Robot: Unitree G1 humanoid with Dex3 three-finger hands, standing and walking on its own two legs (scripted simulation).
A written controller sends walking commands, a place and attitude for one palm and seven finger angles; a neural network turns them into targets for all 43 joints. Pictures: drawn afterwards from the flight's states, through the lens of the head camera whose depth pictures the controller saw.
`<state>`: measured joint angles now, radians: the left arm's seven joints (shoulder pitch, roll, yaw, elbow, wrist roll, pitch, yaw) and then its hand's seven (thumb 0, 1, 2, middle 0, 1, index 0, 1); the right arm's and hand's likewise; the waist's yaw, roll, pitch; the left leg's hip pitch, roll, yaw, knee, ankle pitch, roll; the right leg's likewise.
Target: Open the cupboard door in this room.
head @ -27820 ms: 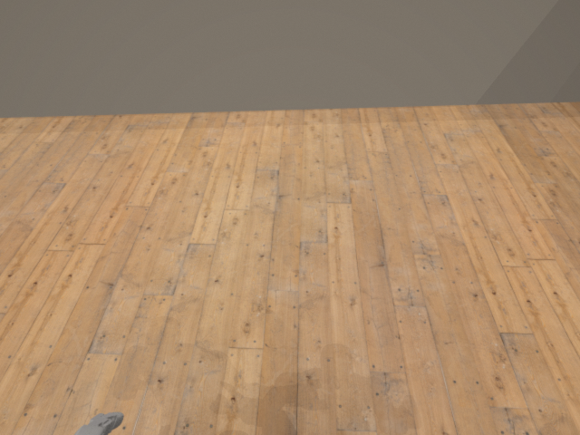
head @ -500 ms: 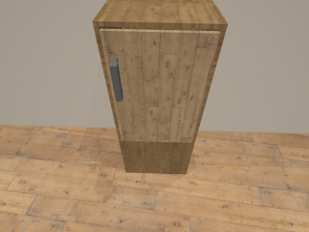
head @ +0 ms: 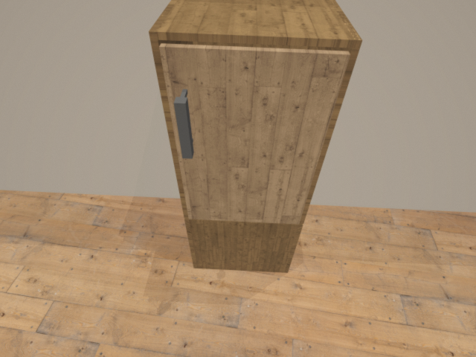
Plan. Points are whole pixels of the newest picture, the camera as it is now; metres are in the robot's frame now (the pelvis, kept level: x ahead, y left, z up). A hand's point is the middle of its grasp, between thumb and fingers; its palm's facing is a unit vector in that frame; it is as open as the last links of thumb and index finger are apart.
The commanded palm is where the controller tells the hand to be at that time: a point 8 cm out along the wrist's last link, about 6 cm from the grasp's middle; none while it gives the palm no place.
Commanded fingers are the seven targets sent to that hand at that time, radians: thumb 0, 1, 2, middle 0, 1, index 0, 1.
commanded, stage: look again from close up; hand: left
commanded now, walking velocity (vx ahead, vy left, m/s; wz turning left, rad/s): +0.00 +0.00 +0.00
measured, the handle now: (186, 124) +0.60 +0.16 +0.07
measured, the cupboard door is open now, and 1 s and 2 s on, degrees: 0 0 0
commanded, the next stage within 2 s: shuffle to correct the standing spot in 0.02 s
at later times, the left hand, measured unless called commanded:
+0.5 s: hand out of the picture +0.02 +0.14 -0.17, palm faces +0.01 -0.99 -0.15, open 7.3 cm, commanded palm none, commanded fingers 0.00 0.90 0.90 -0.20 -0.30 -0.20 -0.30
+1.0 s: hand out of the picture +0.05 +0.13 -0.17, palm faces +0.02 -0.98 -0.18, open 7.3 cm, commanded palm none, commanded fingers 0.00 0.90 0.90 -0.20 -0.30 -0.20 -0.30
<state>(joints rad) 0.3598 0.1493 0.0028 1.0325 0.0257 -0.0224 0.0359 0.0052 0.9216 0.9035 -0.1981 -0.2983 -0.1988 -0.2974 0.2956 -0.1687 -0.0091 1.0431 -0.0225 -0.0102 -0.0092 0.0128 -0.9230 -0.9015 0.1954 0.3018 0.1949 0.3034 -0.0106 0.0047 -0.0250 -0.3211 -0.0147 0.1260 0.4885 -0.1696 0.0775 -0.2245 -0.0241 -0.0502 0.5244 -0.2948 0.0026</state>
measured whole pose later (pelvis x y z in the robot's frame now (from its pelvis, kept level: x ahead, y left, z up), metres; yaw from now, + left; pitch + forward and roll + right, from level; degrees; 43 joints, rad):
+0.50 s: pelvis +0.05 -0.02 +0.00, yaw -1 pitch +1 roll +0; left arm 0.36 0.13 -0.01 1.08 0.02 -0.03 0.03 0.00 0.91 0.90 -0.20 -0.30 -0.20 -0.30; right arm 0.28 -0.15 0.00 1.11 -0.02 -0.02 -0.03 0.01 -0.93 -0.90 0.20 0.30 0.20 0.30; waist 0.00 -0.01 0.00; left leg -0.28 0.00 0.13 0.50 -0.24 0.05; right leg -0.17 -0.01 -0.05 0.50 -0.35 -0.01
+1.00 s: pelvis +0.06 -0.03 +0.01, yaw +0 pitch -1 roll +1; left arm 0.32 0.15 -0.01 1.09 0.02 -0.02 0.04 0.00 0.91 0.90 -0.20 -0.30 -0.20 -0.30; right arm 0.23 -0.16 0.01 1.15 -0.01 -0.02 -0.04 0.01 -0.93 -0.90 0.20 0.30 0.20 0.30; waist 0.00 -0.03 0.01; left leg -0.20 0.01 0.11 0.45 -0.24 0.03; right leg -0.08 0.01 -0.05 0.43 -0.34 -0.03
